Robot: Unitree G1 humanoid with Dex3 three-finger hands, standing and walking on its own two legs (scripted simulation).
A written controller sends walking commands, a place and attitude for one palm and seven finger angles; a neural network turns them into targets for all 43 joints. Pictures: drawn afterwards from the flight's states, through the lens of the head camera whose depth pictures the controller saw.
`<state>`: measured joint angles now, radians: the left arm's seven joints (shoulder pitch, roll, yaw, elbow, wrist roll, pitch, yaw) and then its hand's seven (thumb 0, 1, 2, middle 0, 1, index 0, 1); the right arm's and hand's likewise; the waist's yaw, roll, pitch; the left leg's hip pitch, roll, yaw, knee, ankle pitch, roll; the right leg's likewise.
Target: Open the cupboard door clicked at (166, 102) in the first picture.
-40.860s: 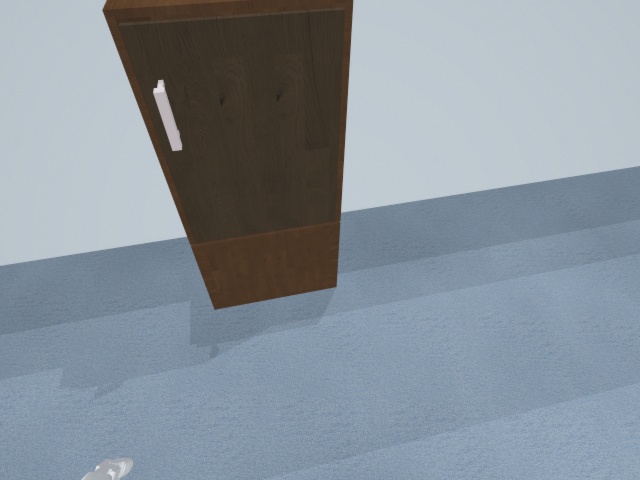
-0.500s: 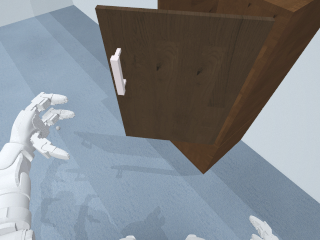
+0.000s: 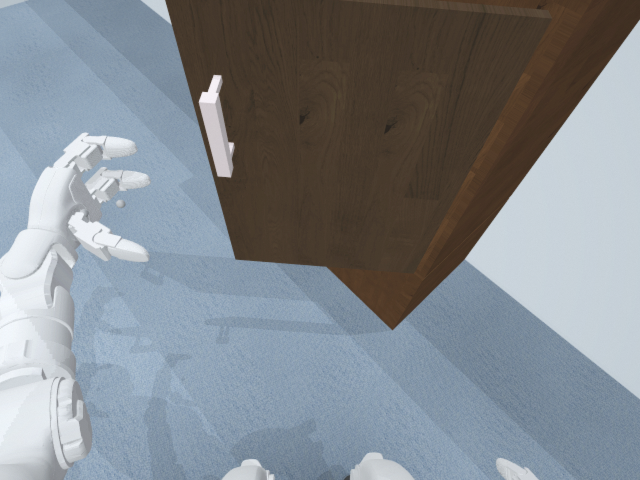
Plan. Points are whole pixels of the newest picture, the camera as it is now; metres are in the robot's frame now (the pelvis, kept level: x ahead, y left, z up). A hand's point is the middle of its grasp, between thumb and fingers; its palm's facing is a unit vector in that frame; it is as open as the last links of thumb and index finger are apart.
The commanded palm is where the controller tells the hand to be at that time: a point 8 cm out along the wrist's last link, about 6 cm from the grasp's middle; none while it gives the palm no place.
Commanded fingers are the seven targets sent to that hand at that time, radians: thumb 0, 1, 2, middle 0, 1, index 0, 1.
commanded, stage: move the hooked fingers beside the handle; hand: left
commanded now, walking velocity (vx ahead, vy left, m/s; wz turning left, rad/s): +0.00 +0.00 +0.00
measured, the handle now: (221, 128) +0.56 +0.14 +0.08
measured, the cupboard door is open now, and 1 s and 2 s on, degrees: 44 44 44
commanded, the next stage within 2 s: slide the fingers in behind the handle in 1.48 s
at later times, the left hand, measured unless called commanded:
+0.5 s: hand (154, 155) +0.50 +0.21 +0.09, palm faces -0.08 -1.00 -0.01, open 14.0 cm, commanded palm +0.49 +0.26 +0.08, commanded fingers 0.00 -0.50 0.30 -0.30 -1.20 -0.30 -1.20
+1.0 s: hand (152, 152) +0.51 +0.22 +0.08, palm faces -0.05 -1.00 -0.03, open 14.0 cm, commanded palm +0.49 +0.25 +0.08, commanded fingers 0.00 -0.50 0.30 -0.30 -1.20 -0.30 -1.20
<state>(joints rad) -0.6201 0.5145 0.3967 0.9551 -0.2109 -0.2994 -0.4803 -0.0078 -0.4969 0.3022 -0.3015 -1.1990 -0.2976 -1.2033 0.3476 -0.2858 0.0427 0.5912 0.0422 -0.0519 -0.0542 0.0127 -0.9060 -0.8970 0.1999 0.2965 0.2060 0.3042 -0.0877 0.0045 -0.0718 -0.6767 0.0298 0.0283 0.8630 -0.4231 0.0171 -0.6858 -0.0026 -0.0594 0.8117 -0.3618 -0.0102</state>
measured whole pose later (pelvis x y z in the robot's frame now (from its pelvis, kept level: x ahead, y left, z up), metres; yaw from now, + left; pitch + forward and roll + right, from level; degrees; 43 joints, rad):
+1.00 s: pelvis +0.01 +0.00 -0.01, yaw -2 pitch +20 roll -3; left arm -0.84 0.59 0.44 1.12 -0.12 -0.34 -0.40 -0.01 -0.50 0.30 -0.30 -1.20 -0.30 -1.20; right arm 0.43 -0.27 0.04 0.59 0.01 0.08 -0.01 0.01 -0.91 -0.90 0.20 0.30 0.21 0.30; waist -0.16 0.02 -0.09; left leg -0.80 0.06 0.03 0.92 -0.46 0.02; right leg -0.80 0.02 -0.05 0.83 -0.37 -0.01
